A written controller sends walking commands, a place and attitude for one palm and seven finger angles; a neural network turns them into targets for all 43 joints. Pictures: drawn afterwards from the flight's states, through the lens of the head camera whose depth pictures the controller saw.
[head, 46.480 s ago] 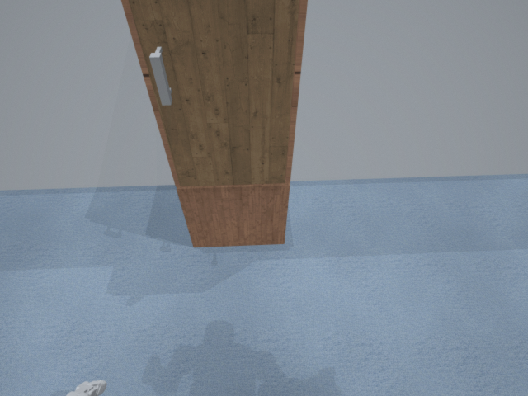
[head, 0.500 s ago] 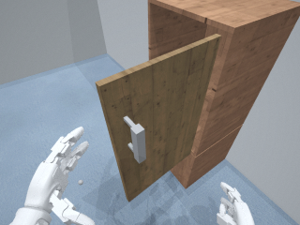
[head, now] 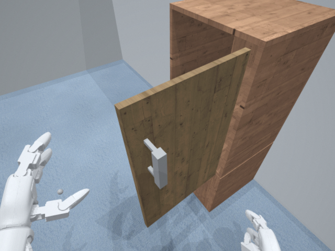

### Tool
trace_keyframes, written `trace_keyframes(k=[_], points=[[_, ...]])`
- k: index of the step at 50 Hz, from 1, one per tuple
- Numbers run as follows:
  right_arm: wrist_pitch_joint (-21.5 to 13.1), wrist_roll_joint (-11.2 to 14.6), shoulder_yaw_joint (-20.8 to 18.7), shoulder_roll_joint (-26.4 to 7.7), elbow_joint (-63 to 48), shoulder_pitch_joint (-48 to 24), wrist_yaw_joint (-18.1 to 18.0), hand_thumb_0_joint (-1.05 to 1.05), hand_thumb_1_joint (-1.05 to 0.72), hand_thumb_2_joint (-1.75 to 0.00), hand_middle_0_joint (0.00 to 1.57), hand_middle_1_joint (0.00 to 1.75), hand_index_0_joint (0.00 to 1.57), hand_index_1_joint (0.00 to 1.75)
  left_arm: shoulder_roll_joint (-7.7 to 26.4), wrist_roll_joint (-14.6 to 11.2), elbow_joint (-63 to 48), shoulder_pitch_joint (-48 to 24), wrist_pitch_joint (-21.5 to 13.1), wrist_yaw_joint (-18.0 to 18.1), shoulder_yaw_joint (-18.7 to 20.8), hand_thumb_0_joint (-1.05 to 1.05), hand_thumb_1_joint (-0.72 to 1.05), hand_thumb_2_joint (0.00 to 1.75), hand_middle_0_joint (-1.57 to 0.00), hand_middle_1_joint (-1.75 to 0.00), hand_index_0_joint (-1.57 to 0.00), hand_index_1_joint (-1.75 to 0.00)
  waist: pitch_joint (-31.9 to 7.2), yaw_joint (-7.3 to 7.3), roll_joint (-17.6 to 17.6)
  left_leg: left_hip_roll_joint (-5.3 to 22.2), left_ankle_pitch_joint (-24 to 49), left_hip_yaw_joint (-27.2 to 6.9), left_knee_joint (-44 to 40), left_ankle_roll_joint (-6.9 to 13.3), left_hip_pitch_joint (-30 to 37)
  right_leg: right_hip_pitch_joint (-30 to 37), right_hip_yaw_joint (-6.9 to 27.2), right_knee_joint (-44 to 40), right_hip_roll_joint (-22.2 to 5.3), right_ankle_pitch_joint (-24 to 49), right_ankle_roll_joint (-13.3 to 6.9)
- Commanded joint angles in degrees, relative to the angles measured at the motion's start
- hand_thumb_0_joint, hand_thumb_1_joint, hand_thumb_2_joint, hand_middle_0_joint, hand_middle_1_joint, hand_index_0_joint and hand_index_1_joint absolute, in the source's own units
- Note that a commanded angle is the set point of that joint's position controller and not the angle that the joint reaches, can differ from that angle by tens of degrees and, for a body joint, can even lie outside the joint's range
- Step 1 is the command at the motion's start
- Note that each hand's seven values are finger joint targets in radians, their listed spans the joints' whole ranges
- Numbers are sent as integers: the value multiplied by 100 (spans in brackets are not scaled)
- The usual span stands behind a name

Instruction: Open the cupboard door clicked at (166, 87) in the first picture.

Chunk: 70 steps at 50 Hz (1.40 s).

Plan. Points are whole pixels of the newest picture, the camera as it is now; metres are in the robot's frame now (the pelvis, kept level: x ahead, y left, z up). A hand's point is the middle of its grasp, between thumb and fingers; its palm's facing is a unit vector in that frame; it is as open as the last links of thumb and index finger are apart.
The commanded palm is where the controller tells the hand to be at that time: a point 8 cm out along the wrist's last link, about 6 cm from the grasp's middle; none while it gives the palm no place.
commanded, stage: draw the hand back to the body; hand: left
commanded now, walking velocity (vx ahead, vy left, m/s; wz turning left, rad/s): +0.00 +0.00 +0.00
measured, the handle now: (154, 163) +0.29 +0.07 +0.08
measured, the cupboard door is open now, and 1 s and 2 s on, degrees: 94 94 94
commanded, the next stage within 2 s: step back with the hand held close in 0.66 s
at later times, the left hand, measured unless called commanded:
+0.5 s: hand (48, 176) +0.20 +0.25 +0.16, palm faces +0.44 -0.82 -0.37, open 7.6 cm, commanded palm +0.15 +0.29 +0.17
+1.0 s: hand (48, 175) +0.20 +0.25 +0.16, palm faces +0.37 -0.80 -0.47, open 7.4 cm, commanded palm +0.14 +0.29 +0.18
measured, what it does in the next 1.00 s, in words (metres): stands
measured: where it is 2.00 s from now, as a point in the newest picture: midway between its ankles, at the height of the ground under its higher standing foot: outside the picture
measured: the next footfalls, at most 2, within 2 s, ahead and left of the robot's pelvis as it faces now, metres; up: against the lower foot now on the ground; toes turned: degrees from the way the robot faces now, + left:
right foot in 1.78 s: -0.22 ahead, -0.09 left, +0.00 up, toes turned -2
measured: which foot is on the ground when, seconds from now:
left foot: down 0.00-1.00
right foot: down 0.00-1.00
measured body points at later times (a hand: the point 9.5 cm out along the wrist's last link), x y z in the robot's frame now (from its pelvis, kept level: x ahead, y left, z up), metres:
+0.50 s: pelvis +0.00 -0.01 +0.01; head -0.01 -0.03 +0.45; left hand +0.17 +0.29 +0.18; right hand +0.19 -0.24 -0.08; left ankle -0.01 +0.10 -0.74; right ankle -0.02 -0.11 -0.74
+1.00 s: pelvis -0.01 -0.01 +0.01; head +0.00 -0.03 +0.45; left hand +0.17 +0.29 +0.18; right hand +0.17 -0.25 -0.08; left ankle -0.01 +0.10 -0.74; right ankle -0.01 -0.11 -0.74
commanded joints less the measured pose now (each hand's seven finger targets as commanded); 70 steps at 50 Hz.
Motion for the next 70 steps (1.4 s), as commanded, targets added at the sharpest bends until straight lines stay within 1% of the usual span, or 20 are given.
trace_keyframes(k=[1, 14, 17, 26, 32, 37, 39, 40, 41, 42, 44, 46, 50, 53, 56, 61, 64, 66, 68, 70], points=[[-289, -25, -337, -642, -890, -809, 2, 0, -90, -90, 20, 30, 20, 30, 850, 30, -1056, -432, -446, 98, 799, 0, 44, 70, -18, -30, -18, -30, -333, 24, -84, 233, 1487, -214, -632, -97, 151, 153, 116, -493, -45, 1191, -91], [-122, 9, -430, -646, -740, -887, 54, 0, -90, -90, 20, 30, 20, 30, 1235, -65, -865, -1005, -524, 114, 1497, 0, 90, 90, -20, -30, -20, -30, -358, 42, 227, 222, 1775, -73, -714, -90, 425, 297, 207, -690, -61, 1528, -67], [-111, 11, -436, -659, -744, -928, 75, 0, -90, -90, 20, 30, 20, 30, 965, -78, -605, -864, -506, 68, 1241, 0, 90, 90, -20, -30, -20, -30, -140, 22, 9, 222, 1611, -80, -777, -70, 371, 231, 184, -751, -57, 1381, -47], [-149, -4, -454, -654, -718, -968, 55, 0, -90, -90, 20, 30, 20, 30, 1254, -66, -802, -999, -586, 96, 1453, 0, 90, 90, -20, -30, -20, -30, -260, 61, 49, 180, 1474, -52, -781, -50, 422, 336, 245, -859, -69, 1359, -54], [-176, 0, -453, -636, -680, -968, 64, 0, -90, -90, 20, 30, 20, 30, 1135, -69, -779, -971, -615, 78, 1366, 0, 90, 90, -20, -30, -20, -30, -247, 35, 179, 177, 1423, -37, -793, -51, 495, 281, 263, -915, -68, 1297, -44], [-186, 5, -474, -646, -670, -993, 63, 0, -90, -90, 20, 30, 20, 30, 1100, -70, -715, -983, -630, 66, 1328, 0, 90, 90, -20, -30, -20, -30, -226, 35, 18, 179, 1371, -33, -810, -28, 513, 262, 283, -950, -64, 1252, -30], [-210, 5, -467, -650, -669, -1006, 66, 0, -90, -90, 20, 30, 20, 30, 1316, -70, -988, -1293, -685, 94, 1487, 0, 90, 90, -20, -30, -20, -30, -393, 45, 62, 165, 1400, -44, -801, -27, 544, 336, 288, -932, -69, 1312, -30], [-103, 76, -493, -784, -845, -895, 77, 0, -90, -90, 20, 30, 20, 30, 2045, -43, -1188, -1768, -898, 120, 2258, 0, 90, 90, -20, -30, -20, -30, 36, -181, 36, 265, 1037, -165, -575, 75, 225, -292, 986, -1215, -354, 1700, -53], [-24, 54, -482, -707, -746, -861, 71, 0, -90, -90, 20, 30, 20, 30, 1989, -11, -940, -1747, -986, 90, 2205, 0, 90, 90, -20, -30, -20, -30, 70, -200, -14, 240, 845, -268, -497, 56, 122, -281, 1013, -1235, -524, 1741, -101], [34, 35, -511, -704, -736, -864, 74, 0, -90, -90, 20, 30, 20, 30, 1444, -15, -426, -957, -943, 25, 1831, 0, 90, 90, -20, -30, -20, -30, -45, -226, -281, 266, 991, -228, -420, 53, 220, -338, 997, -1185, -557, 1895, -87], [163, 39, -566, -765, -829, -836, 121, 0, -90, -90, 20, 30, 20, 30, 1130, 9, -382, -483, -897, -31, 1504, 0, 90, 90, -20, -30, -20, -30, -344, -249, -262, 329, 1311, -144, -399, 43, 285, -284, 895, -1006, -553, 2211, -16], [258, 47, -620, -803, -875, -836, 111, 0, -90, -90, 20, 30, 20, 30, 1177, 27, -508, -359, -883, -5, 1502, 0, 90, 90, -20, -30, -20, -30, -562, -254, -146, 395, 1590, -131, -413, 25, 218, -143, 777, -820, -568, 2456, 22], [407, 80, -666, -781, -1049, -824, 73, 0, -90, -90, 20, 30, 20, 30, 1501, 50, -909, -261, -877, 95, 1792, 0, 90, 90, -20, -30, -20, -30, -933, -265, -397, 491, 2102, -139, -370, 6, 107, 4, 702, -469, -506, 2901, 58], [453, 88, -674, -757, -1164, -829, 22, 0, -90, -90, 20, 30, 20, 30, 1679, 51, -1267, -90, -907, 170, 1996, 0, 90, 90, -20, -30, -20, -30, -1105, -244, -82, 570, 2441, -241, -405, 19, -59, 153, 646, -137, -452, 2991, 49], [456, 73, -689, -781, -1230, -818, 5, 0, -90, -90, 20, 30, 20, 30, 1769, 65, -1534, 12, -942, 215, 2126, 0, 90, 90, -20, -30, -20, -30, -1106, -224, 299, 669, 2275, -415, -531, 63, -496, 305, 611, 140, -359, 2656, 61], [364, 60, -698, -813, -1238, -709, 24, 0, -90, -90, 20, 30, 20, 30, 1549, 88, -1408, 199, -1003, 239, 2076, 0, 90, 90, -20, -30, -20, -30, -803, -259, 402, 826, 1036, -575, -771, 175, -1429, 340, 668, 450, -255, 1842, 76], [266, 51, -694, -838, -1239, -622, 21, 0, -90, -90, 20, 30, 20, 30, 1497, 152, -1339, 69, -1067, 257, 2089, 0, 90, 90, -20, -30, -20, -30, -563, -301, 321, 898, -453, -639, -952, 283, -2185, 423, 744, 632, -205, 1269, 88], [212, 47, -702, -852, -1212, -582, 8, 0, -90, -90, 20, 30, 20, 30, 1507, 183, -1264, -45, -1099, 268, 2093, 0, 90, 90, -20, -30, -20, -30, -381, -333, 16, 796, -1205, -686, -851, 308, -2506, 294, 936, 448, -291, 873, 50], [156, 40, -698, -844, -1192, -518, 21, 0, -90, -90, 20, 30, 20, 30, 1456, 217, -1297, -200, -1148, 284, 2011, 0, 90, 90, -20, -30, -20, -30, -259, -384, -262, 622, -1579, -623, -488, 263, -2375, -250, 1221, -22, -460, 47, -36], [106, 16, -691, -813, -1126, -470, 38, 0, -90, -90, 20, 30, 20, 30, 1495, 214, -1404, -301, -1192, 320, 1983, 0, 90, 90, -20, -30, -20, -30, -260, -412, -493, 410, -1314, -508, 34, 155, -1815, -979, 1515, -563, -712, -540, -190]])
